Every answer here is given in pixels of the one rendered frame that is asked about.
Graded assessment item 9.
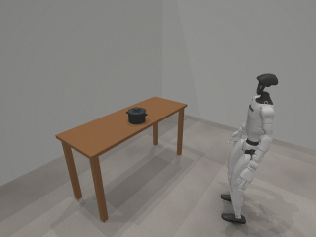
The right robot forearm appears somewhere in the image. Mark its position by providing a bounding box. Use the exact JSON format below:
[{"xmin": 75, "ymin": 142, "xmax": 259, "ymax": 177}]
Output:
[{"xmin": 237, "ymin": 120, "xmax": 247, "ymax": 135}]

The left robot upper arm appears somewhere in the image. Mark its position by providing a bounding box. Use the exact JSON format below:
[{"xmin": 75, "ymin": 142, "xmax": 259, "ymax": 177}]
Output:
[{"xmin": 259, "ymin": 105, "xmax": 275, "ymax": 143}]

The table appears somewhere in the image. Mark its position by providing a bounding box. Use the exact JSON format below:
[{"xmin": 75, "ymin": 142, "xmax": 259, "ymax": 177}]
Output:
[{"xmin": 56, "ymin": 96, "xmax": 188, "ymax": 222}]

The lid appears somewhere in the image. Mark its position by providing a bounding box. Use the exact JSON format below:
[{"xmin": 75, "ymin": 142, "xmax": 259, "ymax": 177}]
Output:
[{"xmin": 127, "ymin": 108, "xmax": 146, "ymax": 116}]

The left robot forearm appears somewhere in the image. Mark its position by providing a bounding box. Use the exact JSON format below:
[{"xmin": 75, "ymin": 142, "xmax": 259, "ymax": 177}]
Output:
[{"xmin": 246, "ymin": 136, "xmax": 271, "ymax": 172}]

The robot left hand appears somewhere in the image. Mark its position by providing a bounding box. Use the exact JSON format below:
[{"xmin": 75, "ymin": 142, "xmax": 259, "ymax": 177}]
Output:
[{"xmin": 233, "ymin": 168, "xmax": 254, "ymax": 191}]

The left robot foot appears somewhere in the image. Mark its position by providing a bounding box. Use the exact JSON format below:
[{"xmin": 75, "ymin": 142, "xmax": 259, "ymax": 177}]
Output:
[{"xmin": 221, "ymin": 213, "xmax": 246, "ymax": 224}]

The robot right hand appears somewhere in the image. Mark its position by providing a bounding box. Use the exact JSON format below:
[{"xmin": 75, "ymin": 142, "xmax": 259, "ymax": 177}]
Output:
[{"xmin": 227, "ymin": 131, "xmax": 242, "ymax": 146}]

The robot torso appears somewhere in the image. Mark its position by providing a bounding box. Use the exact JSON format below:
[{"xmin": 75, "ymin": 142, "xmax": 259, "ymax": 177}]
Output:
[{"xmin": 242, "ymin": 95, "xmax": 275, "ymax": 154}]

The pot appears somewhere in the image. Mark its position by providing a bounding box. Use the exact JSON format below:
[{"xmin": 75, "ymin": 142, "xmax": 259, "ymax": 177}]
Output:
[{"xmin": 126, "ymin": 112, "xmax": 148, "ymax": 124}]

